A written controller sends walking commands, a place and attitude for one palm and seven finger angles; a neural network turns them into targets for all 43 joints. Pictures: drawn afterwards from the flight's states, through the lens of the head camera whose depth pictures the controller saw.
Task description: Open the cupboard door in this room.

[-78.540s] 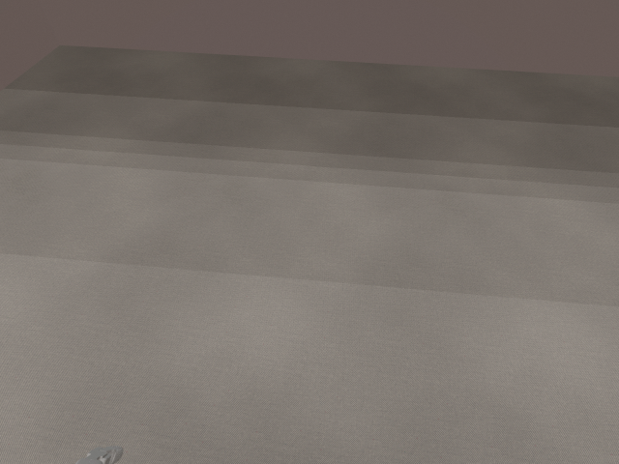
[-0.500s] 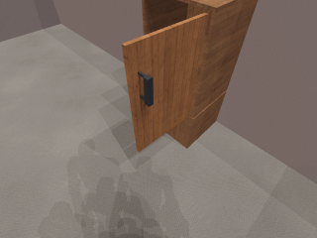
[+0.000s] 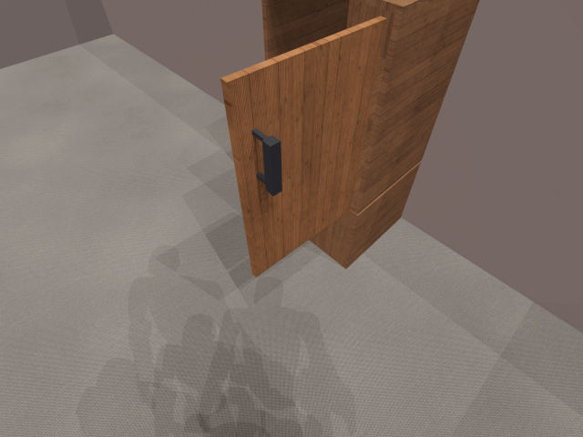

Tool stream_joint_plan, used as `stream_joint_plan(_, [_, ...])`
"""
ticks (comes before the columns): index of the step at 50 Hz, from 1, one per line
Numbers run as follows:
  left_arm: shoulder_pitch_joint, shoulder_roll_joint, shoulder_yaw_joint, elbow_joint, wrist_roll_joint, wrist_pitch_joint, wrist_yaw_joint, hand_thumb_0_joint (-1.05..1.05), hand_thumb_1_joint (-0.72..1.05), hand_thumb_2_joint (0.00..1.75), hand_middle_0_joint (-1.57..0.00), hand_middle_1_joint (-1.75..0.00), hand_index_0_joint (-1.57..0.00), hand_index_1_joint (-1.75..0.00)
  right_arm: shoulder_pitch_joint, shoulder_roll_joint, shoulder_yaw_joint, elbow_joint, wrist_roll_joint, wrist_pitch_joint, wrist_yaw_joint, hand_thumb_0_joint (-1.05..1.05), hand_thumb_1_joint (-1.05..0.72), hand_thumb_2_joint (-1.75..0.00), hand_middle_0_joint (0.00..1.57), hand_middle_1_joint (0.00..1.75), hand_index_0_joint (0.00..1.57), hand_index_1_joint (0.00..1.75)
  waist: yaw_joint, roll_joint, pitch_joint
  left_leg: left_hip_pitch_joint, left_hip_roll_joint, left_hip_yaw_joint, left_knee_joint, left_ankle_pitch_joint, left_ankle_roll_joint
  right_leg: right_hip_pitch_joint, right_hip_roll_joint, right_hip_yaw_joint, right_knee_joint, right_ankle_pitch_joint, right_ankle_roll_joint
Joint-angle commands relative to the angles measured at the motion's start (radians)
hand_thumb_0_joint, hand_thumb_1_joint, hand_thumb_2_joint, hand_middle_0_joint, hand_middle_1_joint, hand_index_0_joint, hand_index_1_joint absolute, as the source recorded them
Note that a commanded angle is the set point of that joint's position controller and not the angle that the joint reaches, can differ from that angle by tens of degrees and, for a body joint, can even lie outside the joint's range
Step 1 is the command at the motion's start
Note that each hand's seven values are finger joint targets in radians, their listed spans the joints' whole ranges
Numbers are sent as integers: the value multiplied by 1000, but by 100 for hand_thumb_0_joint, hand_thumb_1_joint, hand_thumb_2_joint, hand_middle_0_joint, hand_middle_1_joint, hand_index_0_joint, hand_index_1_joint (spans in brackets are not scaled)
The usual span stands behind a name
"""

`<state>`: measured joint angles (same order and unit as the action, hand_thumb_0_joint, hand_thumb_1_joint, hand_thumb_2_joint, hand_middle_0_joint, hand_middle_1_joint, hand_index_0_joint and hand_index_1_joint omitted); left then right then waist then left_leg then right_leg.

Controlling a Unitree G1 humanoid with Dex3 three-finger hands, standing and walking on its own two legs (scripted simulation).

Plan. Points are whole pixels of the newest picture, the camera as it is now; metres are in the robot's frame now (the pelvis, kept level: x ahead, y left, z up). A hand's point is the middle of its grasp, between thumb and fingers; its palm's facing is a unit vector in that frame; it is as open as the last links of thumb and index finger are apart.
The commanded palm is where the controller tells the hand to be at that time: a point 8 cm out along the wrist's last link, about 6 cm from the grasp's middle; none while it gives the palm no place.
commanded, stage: look to check the result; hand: left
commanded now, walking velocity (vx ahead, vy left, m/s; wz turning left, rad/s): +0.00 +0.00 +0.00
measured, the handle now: (265, 161) +0.59 +0.09 +0.02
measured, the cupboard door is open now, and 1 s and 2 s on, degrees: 86 86 86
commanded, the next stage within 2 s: stand and wait in 0.18 s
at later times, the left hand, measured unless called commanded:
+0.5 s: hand out of the picture +0.02 +0.18 -0.17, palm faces +0.02 -0.97 -0.23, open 7.4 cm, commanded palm none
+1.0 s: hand out of the picture +0.04 +0.19 -0.17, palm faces +0.01 -0.97 -0.25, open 7.4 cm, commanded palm none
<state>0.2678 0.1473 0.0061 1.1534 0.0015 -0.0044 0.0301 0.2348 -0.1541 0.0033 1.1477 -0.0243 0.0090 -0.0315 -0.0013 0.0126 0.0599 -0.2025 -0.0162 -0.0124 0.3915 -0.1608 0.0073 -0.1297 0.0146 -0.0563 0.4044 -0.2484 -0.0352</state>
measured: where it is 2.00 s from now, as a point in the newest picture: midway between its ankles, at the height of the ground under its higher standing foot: outside the picture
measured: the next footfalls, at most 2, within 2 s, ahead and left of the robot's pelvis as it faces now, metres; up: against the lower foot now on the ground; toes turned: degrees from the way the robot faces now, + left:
none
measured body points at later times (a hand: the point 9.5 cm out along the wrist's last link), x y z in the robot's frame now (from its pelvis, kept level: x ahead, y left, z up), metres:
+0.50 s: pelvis +0.01 +0.00 +0.00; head +0.03 -0.01 +0.45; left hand +0.02 +0.24 -0.15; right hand +0.03 -0.24 -0.16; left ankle +0.03 +0.12 -0.74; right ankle -0.02 -0.09 -0.74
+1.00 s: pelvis +0.02 -0.01 +0.00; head +0.03 -0.01 +0.45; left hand +0.04 +0.25 -0.15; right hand +0.05 -0.25 -0.15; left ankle +0.03 +0.12 -0.74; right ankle -0.02 -0.09 -0.74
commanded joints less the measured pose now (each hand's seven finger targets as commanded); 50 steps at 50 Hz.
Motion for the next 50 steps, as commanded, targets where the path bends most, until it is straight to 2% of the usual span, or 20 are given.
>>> stream_joint_plan(1, [54, 121, 23, -26, 4, -16, 6, 0, 90, 90, -20, -30, -20, -30, 50, -99, -16, -19, 4, -12, -7, 0, -90, -90, 20, 30, 20, 30, -5, -14, 4, 28, 100, -72, -48, 95, 21, -53, -122, 105, -107, 69, -13])
stream_joint_plan(6, [46, 126, 23, -29, 3, -16, 5, 0, 90, 90, -20, -30, -20, -30, 37, -106, -17, -20, 3, -14, -8, 0, -90, -90, 20, 30, 20, 30, -3, 11, -2, 36, 103, -75, -51, 104, 21, -43, -121, 104, -108, 84, -14])
stream_joint_plan(8, [40, 137, 26, -29, 5, -18, 5, 0, 90, 90, -20, -30, -20, -30, 33, -119, -18, -23, 5, -15, -9, 0, -90, -90, 20, 30, 20, 30, -1, -9, 4, 35, 105, -76, -55, 112, 22, -40, -118, 103, -110, 93, -14])
stream_joint_plan(11, [35, 138, 26, -30, 4, -18, 4, 0, 90, 90, -20, -30, -20, -30, 30, -122, -18, -23, 4, -17, -9, 0, -90, -90, 20, 30, 20, 30, -2, -8, -13, 43, 107, -75, -56, 120, 21, -28, -122, 105, -111, 105, -13])
stream_joint_plan(15, [27, 147, 26, -32, 4, -20, 4, 0, 90, 90, -20, -30, -20, -30, 18, -128, -20, -24, 4, -16, -7, 0, -90, -90, 20, 30, 20, 30, -1, -22, 4, 45, 105, -73, -58, 115, 20, -34, -123, 104, -120, 107, -13])
stream_joint_plan(17, [21, 150, 24, -34, 4, -19, 3, 0, 90, 90, -20, -30, -20, -30, 17, -133, -20, -23, 3, -14, -7, 0, -90, -90, 20, 30, 20, 30, -3, -16, 13, 42, 103, -74, -61, 101, 18, -41, -123, 108, -124, 88, -14])
stream_joint_plan(20, [14, 160, 28, -38, 4, -21, 2, 0, 90, 90, -20, -30, -20, -30, 13, -140, -21, -24, 4, -17, -7, 0, -90, -90, 20, 30, 20, 30, -3, -2, -15, 51, 106, -75, -62, 117, 20, -21, -124, 109, -122, 106, -15])
stream_joint_plan(27, [5, 175, 27, -38, 3, -22, 1, 0, 90, 90, -20, -30, -20, -30, 2, -157, -21, -26, 5, -19, -7, 0, -90, -90, 20, 30, 20, 30, -3, -19, -18, 61, 110, -77, -66, 137, 20, -11, -124, 108, -122, 141, -14])
stream_joint_plan(29, [-1, 178, 28, -39, 4, -22, 2, 0, 90, 90, -20, -30, -20, -30, -5, -160, -22, -26, 5, -18, -7, 0, -90, -90, 20, 30, 20, 30, -2, -17, -5, 58, 111, -76, -68, 128, 20, -17, -125, 106, -128, 129, -15])
stream_joint_plan(32, [-4, 184, 27, -38, 3, -23, 0, 0, 90, 90, -20, -30, -20, -30, -10, -168, -21, -26, 4, -19, -7, 0, -90, -90, 20, 30, 20, 30, -2, -4, -23, 67, 111, -79, -69, 132, 19, -8, -126, 109, -127, 130, -15])
stream_joint_plan(33, [0, 189, 29, -40, 4, -24, 0, 0, 90, 90, -20, -30, -20, -30, -14, -174, -23, -29, 6, -19, -7, 0, -90, -90, 20, 30, 20, 30, 1, -20, -18, 71, 111, -77, -67, 136, 21, -14, -126, 108, -130, 138, -15])
stream_joint_plan(41, [-11, 199, 29, -39, 3, -27, 0, 0, 90, 90, -20, -30, -20, -30, -24, -185, -23, -29, 6, -23, -7, 0, -90, -90, 20, 30, 20, 30, -1, -12, -42, 89, 115, -74, -68, 168, 20, 8, -131, 112, -127, 200, -14])
stream_joint_plan(45, [-20, 206, 29, -41, 4, -27, 1, 0, 90, 90, -20, -30, -20, -30, -29, -189, -25, -29, 6, -20, -6, 0, -90, -90, 20, 30, 20, 30, -2, -21, -16, 80, 115, -74, -75, 151, 18, 0, -131, 110, -136, 184, -13])
stream_joint_plan(46, [-20, 204, 28, -39, 3, -26, 0, 0, 90, 90, -20, -30, -20, -30, -30, -191, -24, -29, 5, -19, -6, 0, -90, -90, 20, 30, 20, 30, -2, -5, -10, 77, 114, -76, -78, 140, 17, -4, -130, 112, -140, 162, -13])
stream_joint_plan(50, [-21, 208, 27, -41, 3, -27, -1, 0, 90, 90, -20, -30, -20, -30, -34, -193, -24, -30, 5, -20, -5, 0, -90, -90, 20, 30, 20, 30, -2, -9, -23, 84, 114, -75, -77, 136, 17, -1, -131, 114, -144, 157, -12])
